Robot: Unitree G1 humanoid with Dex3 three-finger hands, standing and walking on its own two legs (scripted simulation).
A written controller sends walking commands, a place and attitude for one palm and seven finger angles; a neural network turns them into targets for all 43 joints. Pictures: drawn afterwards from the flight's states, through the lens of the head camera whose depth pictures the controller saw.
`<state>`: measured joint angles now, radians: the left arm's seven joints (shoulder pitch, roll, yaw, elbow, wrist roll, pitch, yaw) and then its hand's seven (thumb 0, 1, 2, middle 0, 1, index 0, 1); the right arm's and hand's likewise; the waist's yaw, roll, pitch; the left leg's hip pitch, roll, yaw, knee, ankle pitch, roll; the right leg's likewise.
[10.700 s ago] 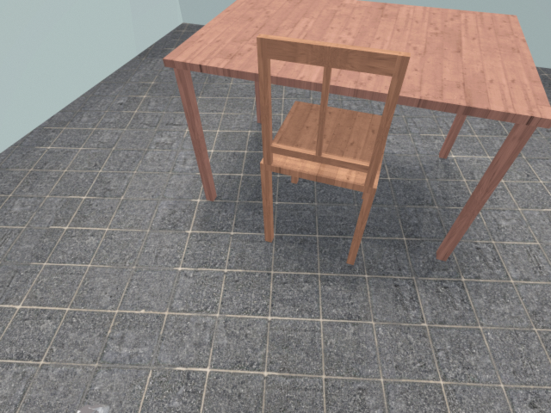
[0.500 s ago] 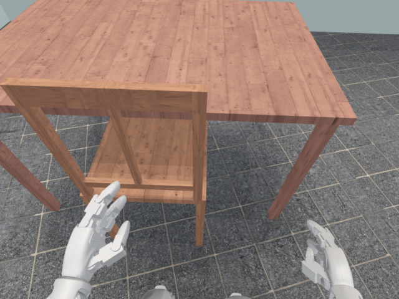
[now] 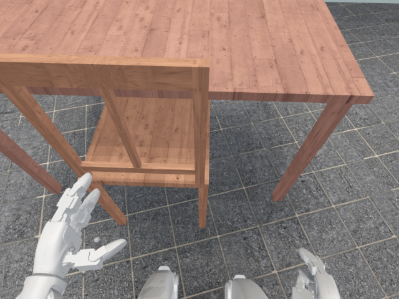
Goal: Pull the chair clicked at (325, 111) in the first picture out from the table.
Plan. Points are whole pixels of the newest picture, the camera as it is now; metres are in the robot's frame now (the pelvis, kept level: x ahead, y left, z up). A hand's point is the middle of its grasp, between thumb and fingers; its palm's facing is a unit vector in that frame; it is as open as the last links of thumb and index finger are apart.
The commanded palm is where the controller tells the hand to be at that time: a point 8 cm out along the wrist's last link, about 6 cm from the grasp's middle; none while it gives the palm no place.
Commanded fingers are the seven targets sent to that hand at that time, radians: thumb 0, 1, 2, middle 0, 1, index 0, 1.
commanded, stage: raise the hand toward the chair's back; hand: left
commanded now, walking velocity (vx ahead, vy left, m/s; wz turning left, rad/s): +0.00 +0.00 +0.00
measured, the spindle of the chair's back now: (124, 133) +0.46 +0.19 +0.02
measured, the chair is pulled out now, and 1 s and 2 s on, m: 0.00 0.00 0.00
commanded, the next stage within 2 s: aim the fingers beside a spindle in 1.26 s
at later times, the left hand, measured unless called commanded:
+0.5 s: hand (79, 231) +0.23 +0.22 +0.04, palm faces -0.01 -1.00 -0.05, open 16.5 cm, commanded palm +0.21 +0.28 +0.05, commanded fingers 0.00 -0.50 0.30 -0.06 -0.08 -0.06 -0.08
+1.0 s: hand (76, 216) +0.26 +0.23 +0.05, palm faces -0.02 -1.00 -0.05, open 16.9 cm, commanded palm +0.23 +0.29 +0.06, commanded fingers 0.00 -0.50 0.30 -0.06 -0.08 -0.06 -0.08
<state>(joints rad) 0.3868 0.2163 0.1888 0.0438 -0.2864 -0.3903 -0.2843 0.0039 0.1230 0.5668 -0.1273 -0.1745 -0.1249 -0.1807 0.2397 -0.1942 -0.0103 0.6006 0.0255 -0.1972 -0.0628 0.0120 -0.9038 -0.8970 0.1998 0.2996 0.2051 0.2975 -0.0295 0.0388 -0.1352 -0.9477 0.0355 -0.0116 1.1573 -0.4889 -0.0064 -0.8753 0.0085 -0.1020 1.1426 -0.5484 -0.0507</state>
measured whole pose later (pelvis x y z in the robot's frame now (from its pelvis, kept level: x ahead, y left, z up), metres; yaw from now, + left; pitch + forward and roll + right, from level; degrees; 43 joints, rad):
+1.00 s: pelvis +0.02 +0.03 +0.01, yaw +0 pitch +16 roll -3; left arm 0.30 0.27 0.22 0.09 -0.29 -0.37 -0.30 -0.02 -0.50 0.30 -0.06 -0.08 -0.06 -0.08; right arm 0.25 -0.25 0.00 0.55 0.03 -0.18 -0.05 0.01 -0.90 -0.90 0.20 0.30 0.20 0.30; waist -0.04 0.03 -0.14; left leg -0.88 0.02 0.00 1.10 -0.49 0.03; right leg -0.79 0.00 -0.09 1.05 -0.53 -0.01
